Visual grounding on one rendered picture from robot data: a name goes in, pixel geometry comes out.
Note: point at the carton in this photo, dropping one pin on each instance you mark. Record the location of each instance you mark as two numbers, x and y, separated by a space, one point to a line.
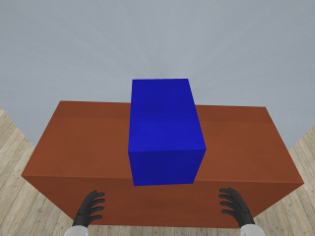
166 144

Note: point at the pedestal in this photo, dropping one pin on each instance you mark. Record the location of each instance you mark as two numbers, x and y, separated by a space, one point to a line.
84 148

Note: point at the left robot hand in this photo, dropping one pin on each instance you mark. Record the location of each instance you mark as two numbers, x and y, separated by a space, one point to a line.
83 216

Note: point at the right robot hand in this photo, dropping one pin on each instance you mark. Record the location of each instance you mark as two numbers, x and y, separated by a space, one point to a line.
240 210

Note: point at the robot right forearm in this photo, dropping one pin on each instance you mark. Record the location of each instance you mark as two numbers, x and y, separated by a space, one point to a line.
251 230

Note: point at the robot left forearm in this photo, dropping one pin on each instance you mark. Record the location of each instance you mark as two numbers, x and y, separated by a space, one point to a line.
77 230

